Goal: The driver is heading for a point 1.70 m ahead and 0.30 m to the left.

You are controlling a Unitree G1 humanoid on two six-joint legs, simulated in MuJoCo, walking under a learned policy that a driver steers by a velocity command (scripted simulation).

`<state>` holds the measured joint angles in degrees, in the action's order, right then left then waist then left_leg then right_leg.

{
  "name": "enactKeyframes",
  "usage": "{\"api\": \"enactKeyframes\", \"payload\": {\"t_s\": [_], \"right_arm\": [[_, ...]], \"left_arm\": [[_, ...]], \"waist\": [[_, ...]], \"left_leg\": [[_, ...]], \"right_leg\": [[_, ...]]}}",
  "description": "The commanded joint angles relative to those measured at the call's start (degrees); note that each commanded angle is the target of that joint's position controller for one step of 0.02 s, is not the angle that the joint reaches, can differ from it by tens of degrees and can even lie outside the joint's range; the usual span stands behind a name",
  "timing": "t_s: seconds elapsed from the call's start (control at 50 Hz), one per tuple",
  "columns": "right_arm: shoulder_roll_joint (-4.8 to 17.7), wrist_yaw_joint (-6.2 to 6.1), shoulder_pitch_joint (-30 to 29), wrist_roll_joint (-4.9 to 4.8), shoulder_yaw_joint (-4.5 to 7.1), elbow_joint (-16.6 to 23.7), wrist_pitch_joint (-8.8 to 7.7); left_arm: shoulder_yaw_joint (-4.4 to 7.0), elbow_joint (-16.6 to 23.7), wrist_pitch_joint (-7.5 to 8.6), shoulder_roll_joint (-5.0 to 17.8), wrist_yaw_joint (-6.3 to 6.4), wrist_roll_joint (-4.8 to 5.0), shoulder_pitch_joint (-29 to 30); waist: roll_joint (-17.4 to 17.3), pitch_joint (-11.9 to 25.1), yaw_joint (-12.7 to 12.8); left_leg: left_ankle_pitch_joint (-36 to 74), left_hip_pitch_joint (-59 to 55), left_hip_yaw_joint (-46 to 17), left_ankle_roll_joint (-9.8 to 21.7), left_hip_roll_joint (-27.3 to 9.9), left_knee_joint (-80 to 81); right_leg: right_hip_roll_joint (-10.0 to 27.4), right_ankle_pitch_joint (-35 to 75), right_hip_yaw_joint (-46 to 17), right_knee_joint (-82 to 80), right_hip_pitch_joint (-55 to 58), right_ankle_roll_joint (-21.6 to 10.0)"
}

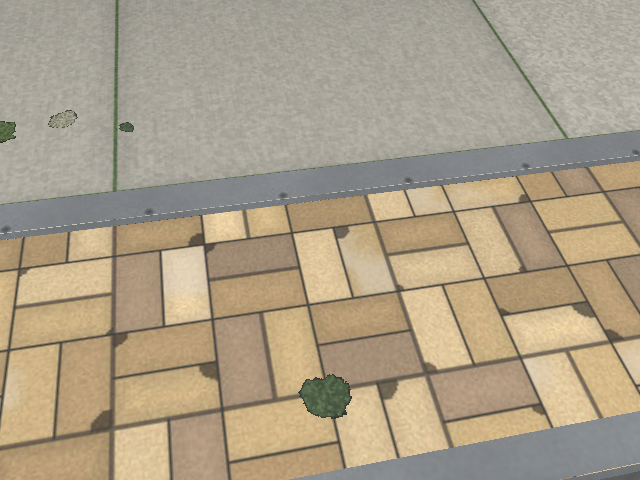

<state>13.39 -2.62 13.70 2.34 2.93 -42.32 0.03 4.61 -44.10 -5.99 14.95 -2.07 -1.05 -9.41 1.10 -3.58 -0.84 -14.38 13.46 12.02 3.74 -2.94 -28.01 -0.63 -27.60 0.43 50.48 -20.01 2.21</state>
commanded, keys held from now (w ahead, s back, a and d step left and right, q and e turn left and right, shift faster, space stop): no key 0.20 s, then w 0.58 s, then no key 0.22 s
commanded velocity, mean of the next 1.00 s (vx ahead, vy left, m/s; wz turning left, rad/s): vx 0.25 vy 0.00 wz -0.10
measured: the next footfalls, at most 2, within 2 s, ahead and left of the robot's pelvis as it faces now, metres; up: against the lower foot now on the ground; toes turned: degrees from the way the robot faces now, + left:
right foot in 0.10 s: +0.00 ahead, -0.11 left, +0.00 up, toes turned -3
left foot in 0.52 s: +0.03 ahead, +0.08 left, +0.00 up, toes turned -1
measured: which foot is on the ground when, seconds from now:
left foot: down 0.00-0.10, up 0.12-0.50, down 0.52-0.94, up 0.96-1.00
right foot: up 0.00-0.08, down 0.10-0.54, up 0.56-0.92, down 0.94-1.00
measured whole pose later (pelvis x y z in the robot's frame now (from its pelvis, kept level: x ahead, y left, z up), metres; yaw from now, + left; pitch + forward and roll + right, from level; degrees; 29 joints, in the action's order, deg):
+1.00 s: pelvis +0.14 -0.04 -0.01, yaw -3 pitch -1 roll +0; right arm 10.1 -1.0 19.7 -1.0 1.7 -56.2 -2.8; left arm 0.7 -52.9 3.9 9.3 0.9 -1.8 -11.7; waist -1.0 -3.0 -0.4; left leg -24.9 13.7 -1.6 2.2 2.0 -59.5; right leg -1.9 -10.7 6.0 31.1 -19.3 -5.2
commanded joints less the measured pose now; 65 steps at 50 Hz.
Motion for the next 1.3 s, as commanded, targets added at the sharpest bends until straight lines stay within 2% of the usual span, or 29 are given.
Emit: {"api": "enactKeyframes", "payload": {"t_s": [0.02,0.08,0.1,0.12,0.14,0.18,0.24,0.3,0.4,0.5,0.52,0.54,0.56,0.58,0.62,0.66,0.76,0.84,0.9,0.92,0.94,0.96,0.98,1.02,1.04,1.12,1.18,1.24,1.3], "right_arm": [[9.7,0.75,1.6,0.29,2.44,1.8,-0.20],[10.2,1.30,1.2,-0.71,2.37,0.4,0.70],[7.9,1.63,3.1,-0.63,1.79,0.1,1.01],[2.3,2.00,2.6,-0.81,0.08,3.3,1.13],[5.3,1.41,-1.5,-0.82,0.66,2.2,2.42],[5.4,2.03,1.7,-1.57,0.86,0.1,3.09],[6.2,2.43,4.6,0.15,1.09,-3.0,2.52],[5.4,2.92,0.8,0.19,0.74,-2.5,1.71],[4.2,2.96,-1.3,-0.19,0.37,-2.7,-0.39],[2.5,2.24,4.8,-0.33,0.09,-5.8,-2.31],[3.6,1.84,7.9,-0.09,0.38,-7.1,-2.92],[6.5,1.35,12.8,0.46,0.83,-8.0,-3.55],[13.2,1.56,15.7,-0.58,2.64,-8.9,-3.48],[11.9,1.86,14.7,-0.29,2.69,-9.4,-3.33],[7.0,2.40,7.8,-0.56,1.42,-7.6,-3.65],[5.9,2.35,6.5,-0.97,1.06,-7.5,-4.62],[4.7,2.52,10.0,-1.22,0.57,-10.0,-5.60],[3.4,1.48,11.2,-0.54,-0.25,-11.4,-4.70],[6.0,1.70,7.2,-1.56,0.13,-11.0,-4.77],[6.6,1.98,3.6,-3.06,0.52,-10.6,-4.64],[4.9,2.34,1.3,-4.46,0.11,-9.7,-4.88],[-2.6,1.98,7.5,-4.53,-1.32,-9.0,-4.48],[-4.0,1.05,17.3,-4.55,-1.25,-13.3,-2.68],[-0.1,1.37,13.2,-0.91,-0.43,-13.0,-1.02],[0.6,1.64,9.3,0.03,0.13,-11.9,-0.42],[-3.7,2.41,10.8,-0.50,-0.73,-12.9,1.95],[-3.2,1.22,9.1,-0.69,-0.96,-12.7,2.84],[-4.9,0.82,7.0,-0.96,-2.16,-12.5,3.37],[-5.9,-1.09,4.8,-2.90,-3.02,-12.9,3.35]], "left_arm": [[0.13,4.5,1.46,3.3,0.16,0.55,0.4],[-0.54,2.9,3.09,3.0,0.67,-0.08,-4.3],[-0.32,2.6,3.92,5.5,1.03,-1.12,-5.4],[0.37,4.7,4.55,11.2,1.46,-0.83,-3.7],[-0.12,3.4,4.92,8.5,2.20,-1.16,-4.4],[-1.77,4.0,5.12,4.8,2.85,-0.65,3.7],[-2.77,2.9,5.78,3.1,3.48,-0.31,2.0],[-1.94,-0.1,5.95,5.9,3.23,-0.28,-3.1],[-1.07,-2.4,7.15,6.7,2.93,-0.38,-5.6],[-0.60,-2.6,7.80,6.2,2.30,0.89,-1.5],[-1.08,-2.2,8.15,4.3,2.30,0.82,-0.5],[-2.20,-0.5,8.62,0.7,2.09,0.44,2.6],[-2.81,1.6,8.98,-1.1,1.87,0.12,4.0],[-1.70,1.6,8.95,3.8,1.73,-1.52,5.1],[-1.14,-1.7,8.82,4.4,0.74,-1.02,-0.5],[-1.14,-3.2,8.66,3.7,0.00,-1.52,-1.7],[-2.09,-2.1,8.05,0.5,-0.13,-1.62,3.8],[-3.34,-2.5,7.32,-2.1,1.40,-1.11,3.3],[-2.39,-6.8,8.23,-0.1,3.08,-0.42,-9.4],[-2.06,-9.8,9.14,-0.2,3.31,-0.31,-17.2],[-1.54,-11.6,10.02,2.3,3.61,-1.03,-21.5],[-1.10,-11.8,10.89,7.9,3.52,-1.94,-21.7],[-1.28,-12.2,10.48,6.9,3.35,-0.65,-21.6],[-2.85,-8.7,8.93,0.2,3.42,0.74,-7.3],[-3.58,-8.7,8.79,-1.6,3.49,0.23,-6.0],[-4.32,-11.6,10.11,-2.1,4.03,-0.45,-9.2],[-4.58,-12.5,10.68,-2.1,4.07,-0.34,-9.9],[-5.25,-12.4,9.76,-3.4,5.16,-0.60,-8.2],[-5.29,-14.1,7.55,-3.5,6.17,-0.91,-13.8]], "waist": [[-10.9,5.7,-0.8],[-7.3,6.2,2.3],[0.1,6.8,1.9],[14.8,5.5,1.1],[7.8,2.3,4.1],[6.5,0.5,-1.2],[6.7,4.2,-0.8],[6.8,1.1,1.9],[5.2,-0.3,2.6],[2.7,1.2,-2.2],[0.8,2.9,-3.5],[-5.7,3.9,-5.9],[-15.8,0.3,-6.5],[-10.8,-4.5,-5.5],[-6.2,-3.9,-0.6],[-5.0,-1.8,0.4],[-5.6,-0.4,-0.2],[-7.5,-0.6,0.0],[-9.1,6.0,5.5],[-7.5,7.6,10.0],[-3.3,8.4,11.7],[10.6,10.6,5.3],[5.2,16.7,2.4],[3.0,4.0,-0.7],[1.7,0.6,-0.8],[1.5,2.3,-2.1],[3.6,4.1,-1.7],[5.6,4.0,-1.8],[8.5,5.2,1.9]], "left_leg": [[19.1,-5.1,-13.1,9.2,-14.7,8.1],[16.6,0.4,-9.7,4.2,-12.6,3.0],[7.0,6.8,-6.6,0.1,-9.4,-3.2],[-16.4,16.8,-2.2,-4.8,-0.1,-11.3],[-18.0,10.6,-10.2,-4.9,-0.6,-19.3],[-11.3,7.7,-12.6,-4.4,-0.1,-20.5],[-7.1,7.3,-11.4,-4.8,1.2,-19.7],[-8.1,12.1,-10.2,-5.4,1.8,-16.6],[-9.7,12.8,-10.0,-3.9,1.7,-10.8],[0.1,-7.7,-6.7,0.0,4.3,7.8],[0.0,-16.5,-9.8,0.6,2.5,8.7],[-8.4,-22.4,-21.4,2.3,-6.4,14.2],[-21.2,-21.4,-37.9,7.2,-16.2,22.4],[-22.1,-16.6,-40.9,10.5,-19.8,24.1],[-18.3,-15.2,-34.0,8.9,-14.6,24.2],[-5.2,-14.9,-26.2,7.5,-10.9,23.7],[25.1,-12.8,-16.4,7.7,-8.4,18.4],[44.3,-8.0,-12.3,7.0,-8.0,11.5],[64.8,-8.9,-12.2,5.5,-7.2,-3.3],[56.8,-6.1,-11.0,4.1,-4.7,-12.3],[32.3,2.0,-10.6,1.6,0.0,-24.5],[-16.3,12.9,-10.5,-1.6,7.4,-44.0],[-12.4,8.6,-20.4,-1.5,6.7,-50.5],[-9.5,13.4,-14.5,-2.6,3.4,-55.0],[-9.4,16.1,-13.4,-2.9,3.0,-57.4],[-4.9,10.8,-11.4,-3.6,3.3,-58.5],[-5.3,11.9,-11.1,-3.8,3.0,-55.8],[-7.6,5.7,-10.0,-4.3,1.8,-30.0],[-10.2,0.0,-8.4,-3.6,3.8,-7.0]], "right_leg": [[-1.2,-1.1,2.8,-8.3,2.2,-2.3],[-1.6,14.3,3.1,-29.5,14.1,-4.7],[4.4,14.7,-5.6,-35.8,20.4,-5.9],[21.8,25.8,-26.3,-38.1,19.6,-12.0],[22.8,33.1,-21.8,-36.8,9.5,-17.3],[15.2,30.2,-12.6,-37.2,6.4,-14.5],[10.9,23.4,-9.8,-38.2,12.6,-12.4],[11.6,5.6,-14.3,-42.1,16.5,-13.5],[13.6,2.9,-17.1,-43.6,18.2,-15.8],[9.9,4.7,-12.4,-38.5,6.2,-13.9],[7.6,4.2,-10.4,-33.7,-0.2,-12.1],[3.5,3.4,-5.6,-22.7,-7.9,-9.4],[-3.2,1.4,1.7,-13.7,-18.3,-7.2],[0.1,-0.1,-1.0,-4.7,-20.4,-7.0],[2.3,5.6,-2.0,2.5,-20.2,-6.2],[3.2,11.9,-0.4,6.0,-19.3,-5.1],[3.5,16.3,3.6,3.9,-18.4,-2.3],[1.2,14.4,6.6,-2.4,-8.4,-3.8],[-1.8,19.8,5.7,-12.5,5.7,-7.0],[-2.1,30.9,6.2,-25.0,14.4,-7.3],[2.3,44.9,2.5,-30.8,23.5,-7.4],[20.7,89.4,-16.4,-25.9,30.2,-11.2],[24.2,83.5,-18.5,-27.3,24.7,-17.3],[19.3,36.4,-16.3,-36.1,9.4,-18.9],[17.5,27.1,-15.9,-38.1,6.6,-17.6],[13.1,38.7,-6.1,-36.0,-0.5,-16.1],[12.8,44.6,-4.1,-34.9,2.5,-17.2],[9.8,41.1,-1.0,-34.1,5.6,-13.6],[13.0,42.3,-6.4,-32.5,12.5,-14.5]]}}
Keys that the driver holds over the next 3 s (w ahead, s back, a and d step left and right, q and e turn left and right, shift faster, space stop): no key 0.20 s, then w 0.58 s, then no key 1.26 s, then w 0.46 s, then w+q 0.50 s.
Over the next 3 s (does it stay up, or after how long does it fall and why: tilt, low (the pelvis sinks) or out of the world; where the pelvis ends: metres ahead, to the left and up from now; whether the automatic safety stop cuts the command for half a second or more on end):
stays up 0.51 -0.20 0.17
